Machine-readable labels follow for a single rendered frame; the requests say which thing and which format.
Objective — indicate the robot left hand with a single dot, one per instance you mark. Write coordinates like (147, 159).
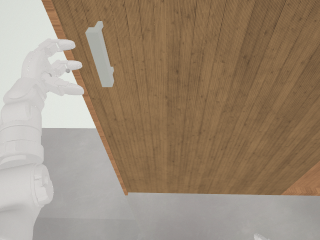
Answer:
(37, 66)

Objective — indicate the robot left forearm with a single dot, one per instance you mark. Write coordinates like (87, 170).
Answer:
(21, 124)

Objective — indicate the left robot upper arm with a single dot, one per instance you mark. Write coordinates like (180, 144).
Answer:
(24, 190)

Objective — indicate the handle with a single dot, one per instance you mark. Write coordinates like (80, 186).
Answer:
(100, 56)

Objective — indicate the wardrobe door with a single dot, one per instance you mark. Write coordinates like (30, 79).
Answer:
(310, 179)
(209, 96)

